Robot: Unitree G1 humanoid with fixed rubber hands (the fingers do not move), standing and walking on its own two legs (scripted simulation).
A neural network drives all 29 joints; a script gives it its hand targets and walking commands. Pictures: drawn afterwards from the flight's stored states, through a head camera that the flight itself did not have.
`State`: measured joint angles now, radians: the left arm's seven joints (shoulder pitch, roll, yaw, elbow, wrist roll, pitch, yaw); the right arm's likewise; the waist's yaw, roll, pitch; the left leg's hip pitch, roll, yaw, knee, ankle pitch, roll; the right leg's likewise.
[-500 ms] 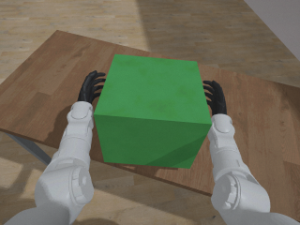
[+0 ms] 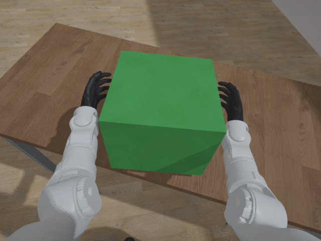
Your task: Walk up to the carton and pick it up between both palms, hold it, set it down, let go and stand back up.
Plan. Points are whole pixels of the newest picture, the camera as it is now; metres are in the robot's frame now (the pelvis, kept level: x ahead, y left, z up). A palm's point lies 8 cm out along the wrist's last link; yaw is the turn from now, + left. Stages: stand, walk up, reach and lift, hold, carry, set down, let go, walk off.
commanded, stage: set down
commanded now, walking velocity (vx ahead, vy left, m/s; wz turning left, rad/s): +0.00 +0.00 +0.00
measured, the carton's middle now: (161, 113) +0.45 +0.01 -0.03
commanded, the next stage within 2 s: none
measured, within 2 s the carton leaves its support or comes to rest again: rests again in 1.30 s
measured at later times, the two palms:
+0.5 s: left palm (91, 104) +0.41 +0.19 +0.05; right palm (233, 116) +0.39 -0.18 +0.05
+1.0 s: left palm (92, 110) +0.41 +0.19 +0.04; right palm (232, 122) +0.38 -0.17 +0.04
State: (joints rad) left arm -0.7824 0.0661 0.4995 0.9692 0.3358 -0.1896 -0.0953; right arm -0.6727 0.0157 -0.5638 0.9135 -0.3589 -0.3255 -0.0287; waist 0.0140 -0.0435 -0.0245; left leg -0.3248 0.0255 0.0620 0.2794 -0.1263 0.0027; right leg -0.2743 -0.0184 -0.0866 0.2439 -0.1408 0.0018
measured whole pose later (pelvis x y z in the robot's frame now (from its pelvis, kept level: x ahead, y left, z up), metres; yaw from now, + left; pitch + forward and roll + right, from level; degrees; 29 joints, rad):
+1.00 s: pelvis -0.01 +0.00 +0.00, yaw +0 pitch +11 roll +0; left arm -0.78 0.06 0.55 0.99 0.39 -0.25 -0.09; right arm -0.66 0.04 -0.61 0.89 -0.40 -0.33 0.01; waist 0.01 -0.06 -0.02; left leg -0.38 0.03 0.07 0.30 -0.12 0.01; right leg -0.34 -0.02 -0.08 0.29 -0.14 0.00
